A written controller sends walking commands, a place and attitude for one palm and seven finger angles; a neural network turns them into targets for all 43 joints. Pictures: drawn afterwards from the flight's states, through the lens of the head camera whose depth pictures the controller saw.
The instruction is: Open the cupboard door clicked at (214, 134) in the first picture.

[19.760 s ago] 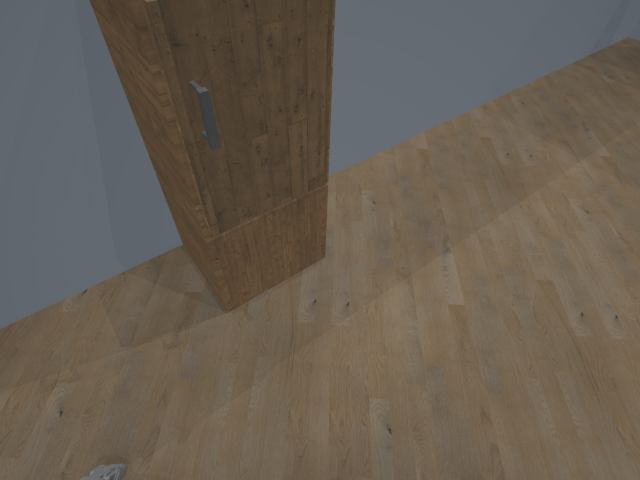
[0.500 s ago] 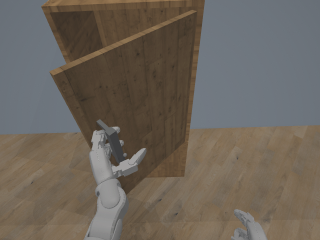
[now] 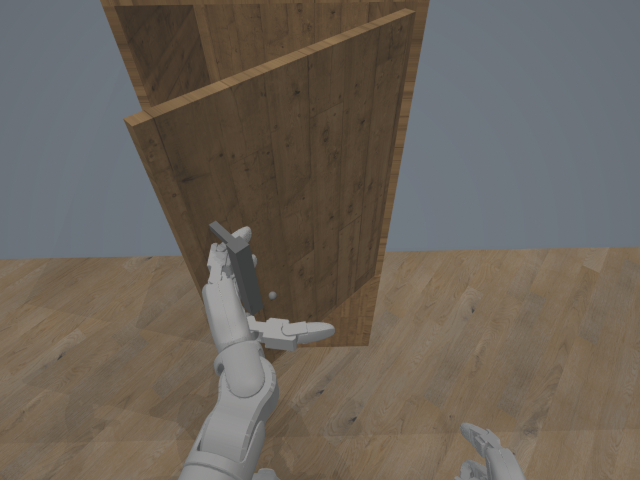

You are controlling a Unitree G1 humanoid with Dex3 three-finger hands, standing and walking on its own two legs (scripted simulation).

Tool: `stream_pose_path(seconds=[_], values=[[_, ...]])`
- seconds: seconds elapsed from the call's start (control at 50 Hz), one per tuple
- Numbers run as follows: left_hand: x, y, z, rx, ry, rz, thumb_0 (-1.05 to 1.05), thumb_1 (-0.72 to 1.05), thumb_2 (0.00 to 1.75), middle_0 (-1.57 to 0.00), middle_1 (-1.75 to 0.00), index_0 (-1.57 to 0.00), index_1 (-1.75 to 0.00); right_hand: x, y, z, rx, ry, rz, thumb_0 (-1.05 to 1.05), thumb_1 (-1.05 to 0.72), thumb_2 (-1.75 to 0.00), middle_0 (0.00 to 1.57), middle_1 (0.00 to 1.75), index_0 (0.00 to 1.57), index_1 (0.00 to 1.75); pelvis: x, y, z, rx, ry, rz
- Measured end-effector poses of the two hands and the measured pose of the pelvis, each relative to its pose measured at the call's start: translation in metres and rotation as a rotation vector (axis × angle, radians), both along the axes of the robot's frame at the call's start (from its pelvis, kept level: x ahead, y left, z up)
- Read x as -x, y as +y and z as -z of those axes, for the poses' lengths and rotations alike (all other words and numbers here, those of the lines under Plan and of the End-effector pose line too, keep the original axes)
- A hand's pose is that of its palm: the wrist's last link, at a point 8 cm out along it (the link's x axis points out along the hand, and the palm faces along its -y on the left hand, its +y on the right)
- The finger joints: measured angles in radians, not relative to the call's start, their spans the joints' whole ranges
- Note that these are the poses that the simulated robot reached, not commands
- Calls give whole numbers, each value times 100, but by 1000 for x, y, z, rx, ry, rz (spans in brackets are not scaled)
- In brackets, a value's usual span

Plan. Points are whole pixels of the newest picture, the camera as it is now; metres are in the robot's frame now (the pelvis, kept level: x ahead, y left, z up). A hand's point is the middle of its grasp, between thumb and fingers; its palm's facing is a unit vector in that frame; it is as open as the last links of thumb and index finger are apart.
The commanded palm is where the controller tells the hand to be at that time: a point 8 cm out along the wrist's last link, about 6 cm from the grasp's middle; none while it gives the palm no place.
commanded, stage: slide the hand sideways off the handle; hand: left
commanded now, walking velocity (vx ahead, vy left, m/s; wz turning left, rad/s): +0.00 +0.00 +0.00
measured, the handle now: (236, 269) +0.36 +0.13 +0.08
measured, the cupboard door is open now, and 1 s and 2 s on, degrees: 43 46 46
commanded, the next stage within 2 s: draw the hand back to the body in 1.22 s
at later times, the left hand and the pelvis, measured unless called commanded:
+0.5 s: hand (265, 335) +0.27 +0.08 +0.08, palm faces -0.01 -1.00 +0.01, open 16.3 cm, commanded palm +0.24 +0.14 +0.08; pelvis -0.01 +0.01 +0.00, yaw -1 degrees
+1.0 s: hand (222, 371) +0.23 +0.12 +0.07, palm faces +0.04 -1.00 -0.02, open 16.3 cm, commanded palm +0.20 +0.19 +0.08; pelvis +0.00 +0.00 +0.00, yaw -1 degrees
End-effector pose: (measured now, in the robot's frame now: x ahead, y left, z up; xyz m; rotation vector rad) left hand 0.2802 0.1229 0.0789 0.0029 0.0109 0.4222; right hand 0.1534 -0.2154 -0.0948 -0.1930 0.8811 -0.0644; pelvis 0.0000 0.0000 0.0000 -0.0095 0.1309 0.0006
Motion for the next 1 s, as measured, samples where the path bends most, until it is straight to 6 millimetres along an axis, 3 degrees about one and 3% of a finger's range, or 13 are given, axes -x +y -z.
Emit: stream_pose_path(seconds=[0.08, 0.18, 0.24, 0.42, 0.52, 1.0], values=[[2, 3, 1, -26, -10, 58, -1, -50, 30, -36, -58, -34, -60, 2, 4, -1, -3, -4, -7, 1, -90, -90, 20, 30, 20, 30, 4, 2, 1, 0, 0, -3], [11, 12, 2, -77, -40, 414, -1, -50, 30, -27, -45, -22, -46, 9, 3, -5, -6, -38, 12, 1, -90, -90, 21, 30, 20, 30, 9, 6, 0, 6, -15, -6], [15, 10, 2, -12, -40, 501, -1, -50, 30, -23, -39, -18, -40, 14, 2, -9, -4, -65, 28, 1, -90, -90, 21, 30, 20, 30, 11, 10, -1, 10, -27, 1], [27, 8, 1, 17, -63, 438, -1, -51, 30, -16, -31, -16, -32, 21, 4, -17, -14, -104, 21, 1, -90, -90, 20, 30, 20, 30, 15, 14, -2, 1, -28, 22], [34, 17, 4, 0, -52, 432, -1, -51, 30, -16, -31, -15, -31, 19, 5, -17, -18, -108, 24, 1, -90, -90, 20, 30, 20, 30, 15, 13, -1, 2, -30, 26], [78, 54, 4, -20, -9, 385, -1, -50, 30, -18, -31, -16, -31, -16, -12, -20, -5, -191, 11, 1, -90, -90, 20, 30, 20, 30, -4, -3, 4, -5, 3, 11]])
